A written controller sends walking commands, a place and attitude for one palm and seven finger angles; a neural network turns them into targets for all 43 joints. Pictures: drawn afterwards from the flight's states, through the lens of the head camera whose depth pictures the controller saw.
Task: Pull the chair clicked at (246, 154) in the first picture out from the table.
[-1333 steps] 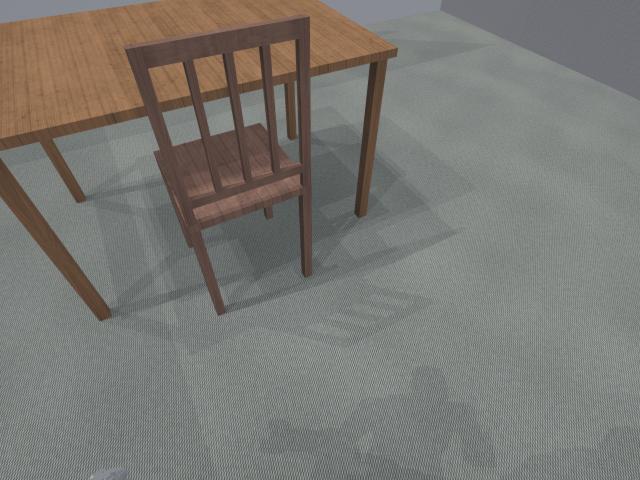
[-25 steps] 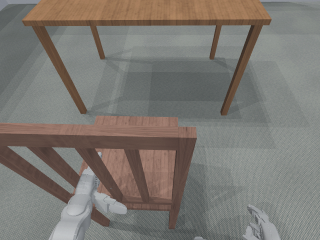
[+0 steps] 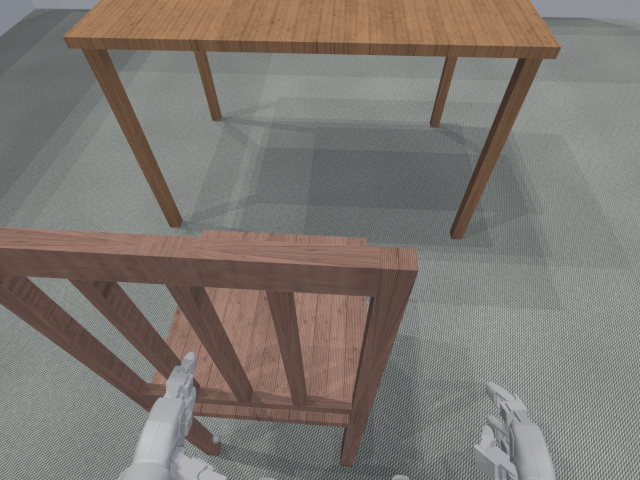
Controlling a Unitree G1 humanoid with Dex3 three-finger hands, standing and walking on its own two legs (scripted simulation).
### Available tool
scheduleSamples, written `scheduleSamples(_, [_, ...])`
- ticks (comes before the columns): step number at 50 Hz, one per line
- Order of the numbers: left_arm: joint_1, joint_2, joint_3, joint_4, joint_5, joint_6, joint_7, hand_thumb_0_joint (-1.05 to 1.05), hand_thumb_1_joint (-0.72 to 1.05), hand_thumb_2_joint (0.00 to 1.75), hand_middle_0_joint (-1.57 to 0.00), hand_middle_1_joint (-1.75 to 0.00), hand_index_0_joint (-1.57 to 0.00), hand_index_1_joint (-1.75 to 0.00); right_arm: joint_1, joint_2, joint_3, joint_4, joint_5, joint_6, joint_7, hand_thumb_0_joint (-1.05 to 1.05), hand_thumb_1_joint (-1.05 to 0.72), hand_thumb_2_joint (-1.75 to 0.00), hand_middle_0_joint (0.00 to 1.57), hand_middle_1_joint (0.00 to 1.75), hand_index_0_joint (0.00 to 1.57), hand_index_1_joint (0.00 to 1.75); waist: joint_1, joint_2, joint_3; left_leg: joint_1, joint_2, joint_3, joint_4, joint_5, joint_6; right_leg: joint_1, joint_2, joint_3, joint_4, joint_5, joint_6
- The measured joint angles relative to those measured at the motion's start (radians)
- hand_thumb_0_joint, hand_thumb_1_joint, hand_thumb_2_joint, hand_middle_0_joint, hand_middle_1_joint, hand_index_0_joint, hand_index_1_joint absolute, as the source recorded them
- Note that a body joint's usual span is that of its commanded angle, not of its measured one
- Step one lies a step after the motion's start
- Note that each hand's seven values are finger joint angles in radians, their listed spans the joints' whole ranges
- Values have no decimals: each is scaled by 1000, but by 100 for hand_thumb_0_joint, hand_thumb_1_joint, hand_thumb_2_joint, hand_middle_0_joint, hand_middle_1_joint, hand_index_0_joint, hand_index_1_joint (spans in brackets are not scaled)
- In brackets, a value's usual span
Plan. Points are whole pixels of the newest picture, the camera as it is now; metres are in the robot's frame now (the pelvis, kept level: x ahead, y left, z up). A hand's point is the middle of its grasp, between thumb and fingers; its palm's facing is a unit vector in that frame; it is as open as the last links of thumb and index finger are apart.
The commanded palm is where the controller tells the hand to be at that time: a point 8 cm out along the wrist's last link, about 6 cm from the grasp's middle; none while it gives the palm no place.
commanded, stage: draw the fingers out of the gap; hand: left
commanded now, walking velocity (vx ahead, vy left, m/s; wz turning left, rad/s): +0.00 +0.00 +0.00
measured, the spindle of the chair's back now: (222, 353) +0.27 +0.13 +0.01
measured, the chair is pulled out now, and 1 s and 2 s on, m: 0.61 0.61 0.60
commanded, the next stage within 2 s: draw the hand back to the body in 0.24 s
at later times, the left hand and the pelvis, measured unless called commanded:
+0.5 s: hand (190, 472) +0.15 +0.14 +0.01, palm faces +0.04 -1.00 -0.01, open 17.5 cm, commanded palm +0.11 +0.20 +0.02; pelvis -0.01 +0.01 -0.02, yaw +0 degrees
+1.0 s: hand (105, 440) +0.16 +0.20 +0.10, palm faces +0.16 -0.93 -0.32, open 16.6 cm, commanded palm +0.12 +0.25 +0.12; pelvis -0.01 +0.00 +0.01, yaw -1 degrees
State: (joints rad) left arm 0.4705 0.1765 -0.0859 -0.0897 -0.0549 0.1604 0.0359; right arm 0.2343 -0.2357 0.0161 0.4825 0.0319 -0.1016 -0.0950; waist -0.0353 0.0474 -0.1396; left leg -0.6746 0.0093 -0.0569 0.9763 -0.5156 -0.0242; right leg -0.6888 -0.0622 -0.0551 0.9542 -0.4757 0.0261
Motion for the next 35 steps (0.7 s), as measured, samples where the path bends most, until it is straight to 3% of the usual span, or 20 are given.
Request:
scheduleSamples(19, [218, 15, -18, -165, 15, -1, -9, -1, -54, 21, 0, 0, 0, 0, 12, 16, -7, -36, 6, 3, -20, 1, -90, -89, 20, 30, 20, 30, 9, -1, -31, -58, -2, -10, 76, -28, 9, -42, -2, -7, 50, -17, 8])
scheduleSamples(21, [245, 4, -14, -188, -32, -55, -19, -1, -54, 21, 0, 0, 0, 0, 12, 18, -10, -34, 6, -15, -19, 1, -90, -89, 20, 30, 20, 30, 9, -2, -34, -69, -3, -11, 86, -31, 10, -53, -2, -7, 58, -18, 10])
scheduleSamples(24, [264, -4, -2, -231, -80, -183, -43, -1, -54, 21, 0, 0, 0, 0, 13, 23, -21, -20, 8, -44, -14, 1, -90, -89, 20, 30, 20, 30, 19, -10, -37, -92, -3, -12, 111, -39, 9, -75, -2, -7, 81, -25, 10])
scheduleSamples(31, [246, 11, 62, -245, -115, -476, -130, -1, -54, 21, 0, 0, 0, 0, -27, 40, -42, 19, 15, -53, 33, 1, -90, -89, 20, 30, 20, 30, 38, -13, -33, -161, 1, -9, 188, -61, 6, -148, 2, 0, 158, -44, 7])
scheduleSamples(33, [236, 30, 80, -253, -127, -503, -161, -1, -54, 21, 0, 0, 0, 0, -39, 45, -44, 20, 21, -43, 39, 1, -90, -89, 20, 30, 20, 30, 45, -9, -22, -172, 4, -8, 207, -67, 5, -159, 5, 1, 176, -48, 7])
scheduleSamples(35, [233, 49, 103, -276, -144, -492, -179, -1, -54, 21, 0, 0, 0, 0, -45, 49, -42, 20, 29, -27, 37, 1, -90, -89, 20, 30, 20, 30, 49, -2, -12, -162, 6, -9, 208, -68, 4, -150, 7, 1, 176, -47, 9])
